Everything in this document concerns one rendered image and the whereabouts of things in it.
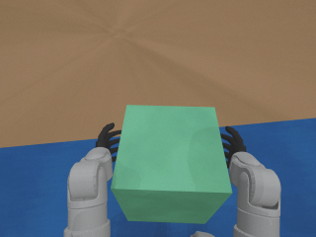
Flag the right robot forearm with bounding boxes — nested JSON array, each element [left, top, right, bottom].
[[229, 151, 281, 237]]

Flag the robot right hand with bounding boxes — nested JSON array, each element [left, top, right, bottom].
[[220, 125, 247, 169]]

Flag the left robot forearm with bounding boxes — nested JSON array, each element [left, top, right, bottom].
[[63, 147, 114, 237]]

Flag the carton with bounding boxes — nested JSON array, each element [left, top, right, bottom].
[[111, 105, 233, 224]]

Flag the robot left hand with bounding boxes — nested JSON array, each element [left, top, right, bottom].
[[95, 122, 121, 162]]

